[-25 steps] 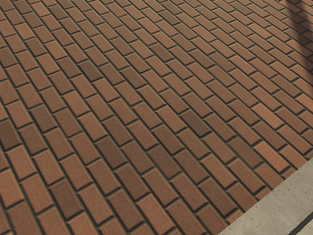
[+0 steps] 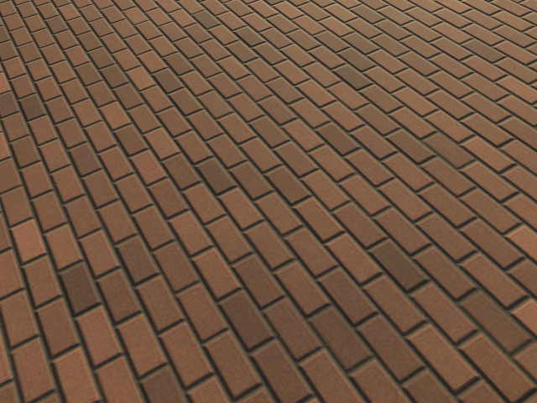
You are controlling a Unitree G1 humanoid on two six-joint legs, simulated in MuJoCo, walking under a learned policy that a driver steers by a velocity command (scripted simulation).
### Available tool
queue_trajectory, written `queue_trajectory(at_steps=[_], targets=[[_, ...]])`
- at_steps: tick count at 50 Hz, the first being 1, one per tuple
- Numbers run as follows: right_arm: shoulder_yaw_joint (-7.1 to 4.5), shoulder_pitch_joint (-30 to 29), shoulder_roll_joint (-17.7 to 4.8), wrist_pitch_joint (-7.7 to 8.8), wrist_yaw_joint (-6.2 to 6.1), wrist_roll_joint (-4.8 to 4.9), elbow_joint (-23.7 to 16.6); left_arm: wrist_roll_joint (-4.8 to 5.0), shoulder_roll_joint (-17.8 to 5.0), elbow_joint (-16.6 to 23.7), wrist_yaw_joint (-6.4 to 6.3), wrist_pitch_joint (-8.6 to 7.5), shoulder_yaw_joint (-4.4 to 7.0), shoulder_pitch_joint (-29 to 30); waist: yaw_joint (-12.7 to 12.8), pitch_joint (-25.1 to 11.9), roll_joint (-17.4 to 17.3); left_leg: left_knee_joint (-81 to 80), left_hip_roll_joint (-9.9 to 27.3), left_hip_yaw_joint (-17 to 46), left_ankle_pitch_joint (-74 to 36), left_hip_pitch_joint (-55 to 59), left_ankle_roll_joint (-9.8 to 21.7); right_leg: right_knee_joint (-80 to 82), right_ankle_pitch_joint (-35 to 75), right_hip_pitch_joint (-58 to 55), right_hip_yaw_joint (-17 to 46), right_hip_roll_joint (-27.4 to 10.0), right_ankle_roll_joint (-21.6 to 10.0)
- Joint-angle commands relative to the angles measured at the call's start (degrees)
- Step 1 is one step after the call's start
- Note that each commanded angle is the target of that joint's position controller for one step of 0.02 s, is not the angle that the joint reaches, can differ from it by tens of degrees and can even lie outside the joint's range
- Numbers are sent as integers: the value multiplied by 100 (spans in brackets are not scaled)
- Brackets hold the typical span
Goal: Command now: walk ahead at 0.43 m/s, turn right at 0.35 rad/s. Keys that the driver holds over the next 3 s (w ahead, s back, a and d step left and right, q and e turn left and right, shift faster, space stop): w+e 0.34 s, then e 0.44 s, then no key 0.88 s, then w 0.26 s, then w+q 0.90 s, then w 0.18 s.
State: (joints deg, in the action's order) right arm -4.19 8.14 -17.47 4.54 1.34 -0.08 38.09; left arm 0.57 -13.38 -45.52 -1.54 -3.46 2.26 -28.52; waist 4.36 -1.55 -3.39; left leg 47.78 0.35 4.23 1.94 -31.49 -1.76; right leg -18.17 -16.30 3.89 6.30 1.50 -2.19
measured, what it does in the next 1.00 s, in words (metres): goes down, turning right: left foot 0.14 m lower, then right foot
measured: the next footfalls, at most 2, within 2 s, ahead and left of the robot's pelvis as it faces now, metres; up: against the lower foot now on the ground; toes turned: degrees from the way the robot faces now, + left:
left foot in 0.28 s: +0.27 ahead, +0.21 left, -0.14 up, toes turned -14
right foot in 0.68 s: +0.48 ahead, -0.08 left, -0.14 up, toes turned -24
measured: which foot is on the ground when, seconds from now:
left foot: up 0.00-0.26, down 0.28-0.70, up 0.72-1.00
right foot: down 0.00-0.28, up 0.30-0.66, down 0.68-1.00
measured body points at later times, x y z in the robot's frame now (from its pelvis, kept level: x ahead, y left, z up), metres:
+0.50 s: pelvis +0.26 +0.09 -0.15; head +0.28 +0.09 +0.30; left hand +0.43 +0.30 -0.27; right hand +0.17 -0.15 -0.29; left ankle +0.23 +0.22 -0.89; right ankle +0.25 -0.01 -0.68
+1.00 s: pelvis +0.41 +0.05 -0.16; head +0.43 +0.01 +0.29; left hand +0.68 +0.20 -0.24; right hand +0.39 -0.26 -0.27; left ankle +0.54 +0.18 -0.84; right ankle +0.45 -0.06 -0.89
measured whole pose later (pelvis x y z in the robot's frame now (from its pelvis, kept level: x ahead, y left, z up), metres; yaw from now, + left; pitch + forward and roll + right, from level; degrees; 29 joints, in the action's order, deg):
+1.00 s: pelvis +0.41 +0.05 -0.16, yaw -31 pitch +2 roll +1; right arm -3.7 9.6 -16.7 -0.8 -1.8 -0.6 41.8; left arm -0.9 -14.4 -35.3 -0.7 0.6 3.2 -10.5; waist 0.8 2.4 -1.2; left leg 54.2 3.1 5.7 17.9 -32.6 -5.2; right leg -29.1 -6.5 24.2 5.6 6.5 -4.2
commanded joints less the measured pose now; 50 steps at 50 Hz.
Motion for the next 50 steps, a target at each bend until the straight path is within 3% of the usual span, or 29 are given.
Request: queue_trajectory(at_steps=[1, 3, 5, 8, 11, 13, 14, 15, 16, 17, 18, 19, 21, 24, 25, 26, 27, 29, 32, 34, 35, 36, 37, 38, 39, 41, 43, 46, 50], targets=[[-163, -1113, -502, 245, 134, 68, -678, 86, -1008, 193, -140, -71, 294, -367, 80, 280, 1091, -443, 205, 568, -256, -1790, 81, -66, 1059, -1299, 1835, -1497, -1176], [-131, -1395, -371, 256, 224, 11, -675, 92, -1090, 184, -229, -14, 342, -338, 161, 539, 940, -1192, 179, 606, -600, -1616, 67, -361, 775, -824, 1745, -1294, -1104], [-41, -1325, -108, 233, 355, -15, -622, 150, -883, 179, -306, 97, 301, -203, 143, 446, 874, -1659, 117, 629, -1434, -655, 52, -837, 223, 97, 1600, -1016, -954], [-50, -820, -112, 127, 440, 72, -387, 157, -1025, 443, -344, 199, 377, 231, -36, 400, 773, -1871, 89, 638, -1758, 828, 13, -1342, -530, 1339, 1678, -719, -767], [-99, -730, -268, 107, 310, 76, -220, 128, -908, 472, -433, 277, 378, 190, 108, 513, 544, -2833, 463, 770, -1901, 789, 9, -2480, -574, 740, 1815, -525, -564], [-218, 184, -368, 135, 167, 54, 101, 35, -767, 258, -327, 310, 314, -122, -254, 59, 218, -3288, 403, 222, -2398, 2282, -10, -4051, -410, 1057, 1292, -121, -295], [-250, 1390, -449, 144, 132, 27, 478, -41, -508, 64, -202, 278, 225, -340, -738, -392, -89, -2651, 711, 313, -2375, 3998, 53, -5456, -1752, 2218, 928, 101, -45], [-244, 2210, -754, 165, 168, -102, 677, -38, 103, -156, -7, 202, 61, -1197, -755, -1261, -1223, -461, 1248, 685, -3510, 6190, 110, -7815, -3732, 4298, 772, 389, 190], [-354, 2404, -1220, 56, 228, -19, 783, 217, 277, -121, 67, 37, -79, -1993, -499, -1670, -2779, -675, 1920, 1997, -3988, 6244, 486, -9534, -3448, 5135, 613, 284, 376], [-554, 2783, -1701, -105, 329, 197, 1149, 484, -99, 122, -16, -89, -38, -1742, -567, -1912, -2625, -1957, 2748, 3456, -1649, 5982, 1346, -10338, -2570, 5686, 241, 184, 495], [-345, 2334, -892, -220, 234, 135, 1180, 437, -386, 260, -203, -29, 55, -375, -781, -667, -549, -3005, 2361, 3126, 329, 4890, 1311, -10220, -1609, 6137, -306, -41, 488], [-280, 1594, -1034, -157, 131, 30, 1083, 453, -630, 707, -313, -20, 114, 347, -609, -99, -946, -3249, 2760, 3332, -793, 3888, 1783, -10726, -1065, 6065, -465, -136, 562], [121, 698, 116, -24, 1, 15, 1086, 130, -539, 935, -295, 157, 135, 1057, -352, 517, -7, -2629, 2273, 1567, -3018, 2410, 1512, -9704, -1111, 5456, 53, -451, 434], [150, 690, 80, -38, -245, -93, 1325, 80, -21, 1404, -120, 213, 38, 1381, -152, 467, -307, -2864, 1920, 452, -2793, 2210, 1029, -8217, -707, 5540, 184, -543, 205], [168, 350, 38, -19, -350, -65, 1142, 96, -295, 1602, -42, 165, 101, 1577, 46, 631, -116, -3142, 1348, -214, -2038, 1675, 748, -6116, 439, 4982, 74, -581, 209], [141, 140, -102, -26, -438, -151, 1025, -29, -271, 1578, 31, 118, 106, 1732, -29, 556, -11, -3177, 813, -894, -1739, 862, 705, -4431, 1964, 3709, -552, -352, 239], [119, 466, -305, -8, -482, -128, 1020, -61, -71, 1529, 120, 56, 81, 1961, -269, 316, 27, -3366, 738, -950, -1699, 614, 755, -3399, 2775, 2605, -875, -122, 314], [5, 806, -804, -23, -492, 67, 1166, 82, 113, 1657, 276, 105, 57, 2035, -274, 68, -383, -3576, 1192, -621, -2187, 1578, 818, -2628, 2506, 2165, -669, -176, 333], [-128, 1018, -825, -184, -434, 188, 1117, 26, -374, 1657, 443, 128, 233, 2090, -356, 172, -27, -2641, 1309, -735, -3279, 3115, 698, -1572, 1607, 2402, -932, 45, -68], [-124, 1288, -685, -280, -387, 80, 1013, -10, -759, 1425, 422, 85, 449, 1264, -19, -231, 318, -875, 920, -1039, -3001, 2679, 485, -1123, 1807, 926, -983, 380, -376], [-58, 1494, -487, -262, -345, -115, 811, -20, -1224, 1441, 298, 111, 567, 771, 52, -834, 1164, 958, 537, -1212, -654, 1232, 135, -1390, 4178, -733, 427, -663, -864], [166, 2124, 52, -214, -182, -265, 635, -71, -1647, 1568, 268, 106, 533, 883, -463, -1816, 2004, 3101, -481, -373, 4113, -301, -128, -1285, 4958, -1924, 3216, -2462, -2312], [26, 1583, -582, -198, -81, -109, 622, -84, -1348, 1690, 283, 197, 522, 823, 62, -2229, 1097, 3564, -391, 500, 3703, -552, -79, -590, 2679, -1607, 3543, -2188, -2307], [-8, 1020, -613, -250, -81, 79, 386, -70, -1219, 1688, 279, 214, 452, 1327, -108, -1212, 949, 3499, -247, 314, 3037, -957, -12, -303, 1553, -738, 2922, -1886, -1885], [-19, 857, -556, -320, -145, 29, 359, 25, -1024, 1693, 246, 257, 397, 1684, -314, -696, 431, 3033, -21, 275, 2503, -898, 1, -73, 727, 118, 2477, -1560, -1492], [-94, 869, -658, -480, -219, 2, 327, -59, -950, 1761, 213, 281, 356, 2130, -626, -277, 635, 2373, 225, 196, 2026, -173, -67, 153, 230, 1504, 1887, -1199, -1211], [-97, 992, -486, -494, -256, -63, 349, -178, -997, 1726, 181, 244, 365, 2254, -708, -379, 764, 2085, 180, 6, 1813, 310, -167, 139, 838, 1987, 1466, -985, -1211], [-59, 778, -290, -493, -333, -76, 243, -162, -957, 1537, 78, 242, 349, 2061, -589, -610, 797, 1341, 216, -6, 1706, 400, -347, -29, 1349, 1821, 1216, -934, -1202], [-26, 420, -224, -507, -319, -40, 87, -161, -956, 1448, 30, 365, 343, 2079, -419, -557, 1042, 264, 236, -27, 1413, 813, -399, 5, 135, 1877, 1237, -842, -1067]])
